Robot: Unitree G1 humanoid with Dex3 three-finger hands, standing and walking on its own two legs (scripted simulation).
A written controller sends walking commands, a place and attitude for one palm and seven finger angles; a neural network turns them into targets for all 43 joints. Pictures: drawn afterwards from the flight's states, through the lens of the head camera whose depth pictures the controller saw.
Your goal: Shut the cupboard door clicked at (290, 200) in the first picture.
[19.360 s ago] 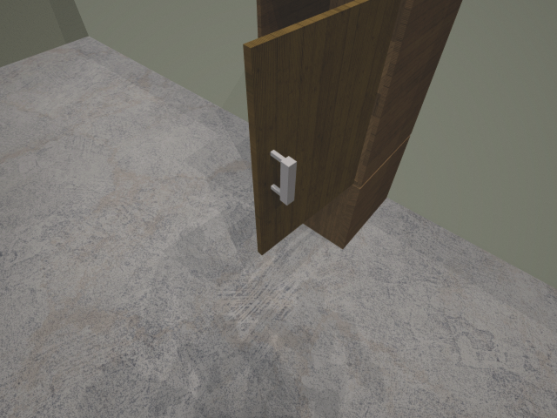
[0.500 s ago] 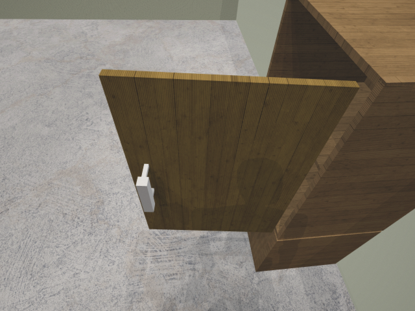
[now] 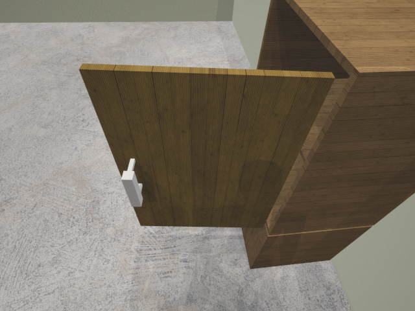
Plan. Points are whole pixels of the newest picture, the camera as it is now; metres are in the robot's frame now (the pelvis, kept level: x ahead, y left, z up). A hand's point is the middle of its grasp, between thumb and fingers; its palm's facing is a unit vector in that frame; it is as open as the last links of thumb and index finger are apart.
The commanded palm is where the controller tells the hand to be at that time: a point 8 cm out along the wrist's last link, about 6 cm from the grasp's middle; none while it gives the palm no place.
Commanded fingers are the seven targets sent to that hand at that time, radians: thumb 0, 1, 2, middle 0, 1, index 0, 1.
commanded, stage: come to a stop and stand still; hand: left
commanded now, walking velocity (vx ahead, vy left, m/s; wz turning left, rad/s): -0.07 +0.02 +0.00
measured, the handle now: (134, 182) +0.39 +0.21 -0.04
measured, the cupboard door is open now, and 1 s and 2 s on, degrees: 83 83 83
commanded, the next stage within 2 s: look again from close up in 0.54 s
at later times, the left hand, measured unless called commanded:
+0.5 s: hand out of the picture +0.01 +0.21 -0.17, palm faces +0.02 -0.98 -0.18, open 7.4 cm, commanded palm none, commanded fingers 0.00 0.90 0.90 -0.20 -0.30 -0.20 -0.30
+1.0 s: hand out of the picture +0.00 +0.24 -0.17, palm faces +0.02 -0.96 -0.27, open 7.4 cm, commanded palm none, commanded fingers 0.00 0.90 0.90 -0.20 -0.30 -0.20 -0.30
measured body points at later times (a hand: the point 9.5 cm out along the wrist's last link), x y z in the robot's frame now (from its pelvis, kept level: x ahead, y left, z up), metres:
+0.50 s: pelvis -0.01 +0.03 +0.01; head +0.01 +0.05 +0.46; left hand +0.01 +0.26 -0.16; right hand -0.01 -0.19 -0.15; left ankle -0.02 +0.11 -0.74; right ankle -0.02 -0.10 -0.74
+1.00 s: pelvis -0.04 +0.03 +0.00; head -0.04 +0.03 +0.45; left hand +0.00 +0.29 -0.15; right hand +0.04 -0.23 -0.14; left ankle -0.02 +0.11 -0.74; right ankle -0.02 -0.10 -0.74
